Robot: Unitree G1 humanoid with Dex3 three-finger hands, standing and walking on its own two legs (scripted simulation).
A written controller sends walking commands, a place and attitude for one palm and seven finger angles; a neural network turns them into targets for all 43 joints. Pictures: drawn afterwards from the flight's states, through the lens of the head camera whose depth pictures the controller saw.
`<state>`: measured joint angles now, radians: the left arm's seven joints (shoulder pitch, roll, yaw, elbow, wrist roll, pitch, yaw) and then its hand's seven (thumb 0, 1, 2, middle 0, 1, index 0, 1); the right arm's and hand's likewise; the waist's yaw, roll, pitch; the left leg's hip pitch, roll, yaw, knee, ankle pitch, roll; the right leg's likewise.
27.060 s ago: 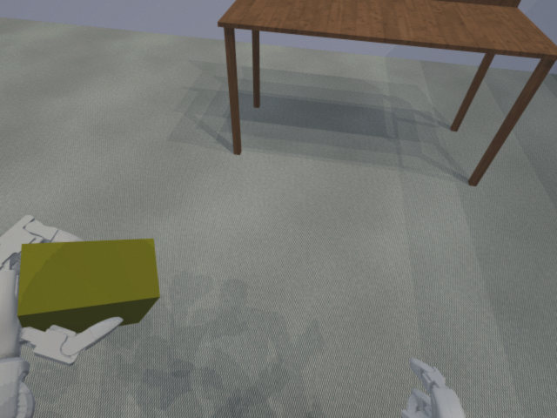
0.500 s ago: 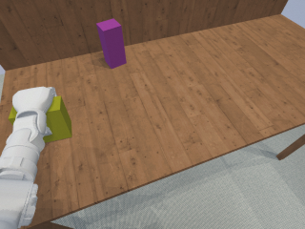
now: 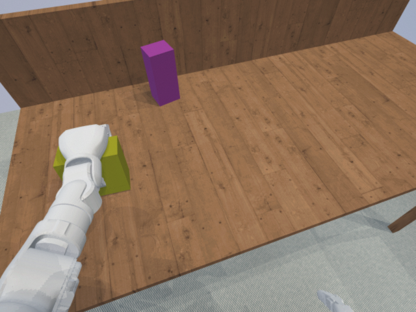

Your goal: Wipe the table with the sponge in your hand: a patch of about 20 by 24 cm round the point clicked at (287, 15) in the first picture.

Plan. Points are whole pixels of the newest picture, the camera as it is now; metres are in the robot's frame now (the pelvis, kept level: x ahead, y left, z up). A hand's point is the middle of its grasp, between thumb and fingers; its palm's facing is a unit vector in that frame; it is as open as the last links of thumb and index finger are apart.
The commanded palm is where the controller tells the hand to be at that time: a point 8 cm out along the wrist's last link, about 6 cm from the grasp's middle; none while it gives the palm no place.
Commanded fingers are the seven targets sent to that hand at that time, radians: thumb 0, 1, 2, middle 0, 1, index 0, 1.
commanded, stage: wipe back along the middle lane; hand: left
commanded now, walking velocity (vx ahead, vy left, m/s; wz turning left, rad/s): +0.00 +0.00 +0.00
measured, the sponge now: (98, 174) +0.39 +0.28 +0.00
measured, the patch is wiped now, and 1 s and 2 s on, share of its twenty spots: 0.25 0.40 0.40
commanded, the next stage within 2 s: slide across to the third lane in 1.86 s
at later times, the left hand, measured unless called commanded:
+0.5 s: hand (105, 166) +0.38 +0.25 +0.05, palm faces -0.02 -0.02 -1.00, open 10.5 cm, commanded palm +0.35 +0.23 +0.08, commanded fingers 0.00 0.10 1.30 -1.20 -1.60 -1.20 -1.60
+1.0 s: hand (108, 189) +0.33 +0.23 +0.04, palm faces +0.03 -0.05 -1.00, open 10.5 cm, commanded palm +0.29 +0.21 +0.08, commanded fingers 0.00 0.10 1.30 -1.20 -1.60 -1.20 -1.60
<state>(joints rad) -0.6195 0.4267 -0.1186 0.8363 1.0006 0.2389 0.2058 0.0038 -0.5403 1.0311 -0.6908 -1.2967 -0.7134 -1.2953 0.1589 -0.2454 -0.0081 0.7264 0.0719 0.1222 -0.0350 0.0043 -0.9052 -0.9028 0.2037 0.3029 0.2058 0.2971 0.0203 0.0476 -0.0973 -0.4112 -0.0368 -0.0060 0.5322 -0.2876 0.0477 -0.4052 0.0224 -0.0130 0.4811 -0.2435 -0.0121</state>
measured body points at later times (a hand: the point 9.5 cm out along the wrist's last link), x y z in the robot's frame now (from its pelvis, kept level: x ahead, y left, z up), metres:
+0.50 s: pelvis +0.01 -0.01 +0.00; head +0.04 -0.03 +0.45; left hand +0.38 +0.25 +0.10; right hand +0.16 -0.26 -0.12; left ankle -0.02 +0.08 -0.73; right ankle -0.01 -0.12 -0.73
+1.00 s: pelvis +0.01 -0.01 +0.00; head +0.01 -0.03 +0.45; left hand +0.32 +0.23 +0.10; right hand +0.21 -0.23 -0.10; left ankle -0.02 +0.08 -0.73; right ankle -0.01 -0.12 -0.73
